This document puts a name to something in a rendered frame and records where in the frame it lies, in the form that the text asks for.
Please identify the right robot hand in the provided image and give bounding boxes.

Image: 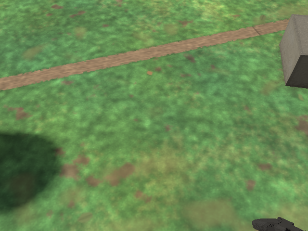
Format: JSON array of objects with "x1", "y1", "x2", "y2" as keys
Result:
[{"x1": 252, "y1": 217, "x2": 306, "y2": 231}]

